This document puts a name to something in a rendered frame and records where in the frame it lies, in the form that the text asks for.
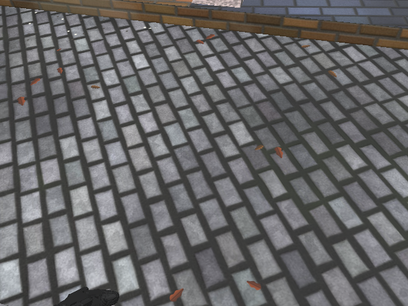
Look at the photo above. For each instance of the left robot hand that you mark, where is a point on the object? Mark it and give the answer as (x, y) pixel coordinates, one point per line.
(86, 297)

